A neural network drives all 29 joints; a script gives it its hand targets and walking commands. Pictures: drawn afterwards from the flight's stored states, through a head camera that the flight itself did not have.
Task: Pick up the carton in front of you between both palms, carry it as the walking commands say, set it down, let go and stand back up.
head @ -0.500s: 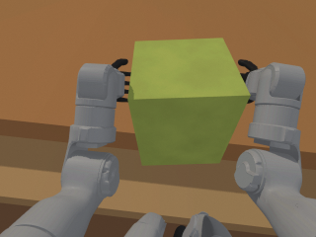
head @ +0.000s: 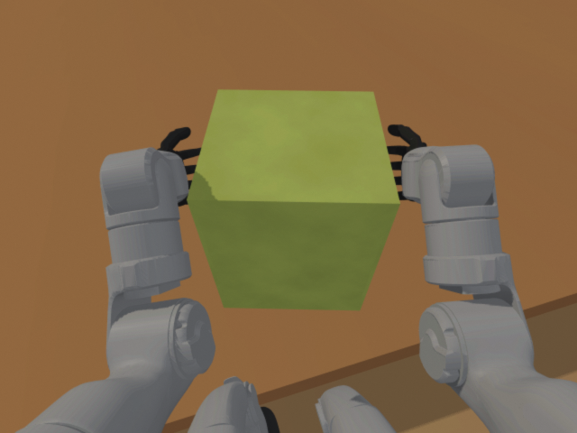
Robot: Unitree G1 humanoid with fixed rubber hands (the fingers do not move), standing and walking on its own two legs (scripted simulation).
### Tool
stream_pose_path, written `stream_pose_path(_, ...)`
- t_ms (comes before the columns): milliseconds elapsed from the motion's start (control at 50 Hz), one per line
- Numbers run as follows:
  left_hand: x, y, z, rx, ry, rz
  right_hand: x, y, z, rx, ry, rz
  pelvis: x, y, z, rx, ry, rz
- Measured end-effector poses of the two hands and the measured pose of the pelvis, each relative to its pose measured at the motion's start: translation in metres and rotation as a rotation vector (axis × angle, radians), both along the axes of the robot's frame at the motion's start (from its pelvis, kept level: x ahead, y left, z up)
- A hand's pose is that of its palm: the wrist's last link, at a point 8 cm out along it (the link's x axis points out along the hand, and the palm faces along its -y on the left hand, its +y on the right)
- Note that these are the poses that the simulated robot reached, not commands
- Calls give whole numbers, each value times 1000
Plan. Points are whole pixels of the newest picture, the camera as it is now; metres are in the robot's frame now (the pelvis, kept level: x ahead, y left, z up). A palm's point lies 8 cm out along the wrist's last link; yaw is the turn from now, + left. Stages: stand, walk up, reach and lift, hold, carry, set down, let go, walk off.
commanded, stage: carry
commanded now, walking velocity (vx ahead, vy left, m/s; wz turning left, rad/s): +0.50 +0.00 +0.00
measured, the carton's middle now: (293, 207) +0.39 -0.05 +0.06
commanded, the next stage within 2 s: none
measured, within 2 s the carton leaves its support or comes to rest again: neither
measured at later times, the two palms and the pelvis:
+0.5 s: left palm out of the picture +0.69 +0.12 +0.34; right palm out of the picture +0.74 -0.18 +0.35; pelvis +0.34 -0.08 +0.16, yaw +0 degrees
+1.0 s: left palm out of the picture +1.00 +0.11 +0.43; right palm out of the picture +0.99 -0.19 +0.43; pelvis +0.63 -0.03 +0.25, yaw -1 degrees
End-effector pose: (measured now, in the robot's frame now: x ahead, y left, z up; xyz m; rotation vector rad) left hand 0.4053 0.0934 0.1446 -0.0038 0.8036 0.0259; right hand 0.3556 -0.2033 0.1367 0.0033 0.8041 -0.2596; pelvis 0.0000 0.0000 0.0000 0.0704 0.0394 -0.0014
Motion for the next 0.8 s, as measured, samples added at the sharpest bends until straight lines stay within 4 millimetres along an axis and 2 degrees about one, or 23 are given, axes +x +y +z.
stream_pose_path(60,30,1,33,-15,-16,0,31,1,38,1,-18,-19,30,3,36,-17,-3,-17)
stream_pose_path(120,67,4,79,-29,-90,3,72,4,88,-1,-94,-26,63,3,63,-49,0,-27)
stream_pose_path(200,118,7,133,-67,-187,6,130,8,152,-30,-191,-12,117,-9,82,-76,10,-21)
stream_pose_path(280,169,9,168,-54,-205,22,190,8,194,-56,-202,21,180,-25,95,-125,0,-10)
stream_pose_path(360,225,14,186,-19,-168,60,264,12,213,-39,-162,71,244,-44,106,-161,29,-5)
stream_pose_path(420,259,22,189,10,-113,127,324,19,216,-9,-109,142,293,-64,121,-154,10,-4)
stream_pose_path(460,274,26,191,47,-67,167,358,25,214,22,-63,185,315,-73,138,-139,-1,-1)
stream_pose_path(540,306,27,203,87,9,190,403,27,219,71,12,199,355,-77,180,-137,-8,8)
stream_pose_path(640,365,21,248,81,-31,202,459,21,260,82,-29,196,403,-80,226,-96,10,33)
stream_pose_path(720,416,17,289,73,-100,215,506,16,296,97,-98,189,446,-75,248,-73,37,35)
stream_pose_path(800,467,12,314,65,-127,193,545,10,318,87,-126,165,498,-65,257,-71,47,26)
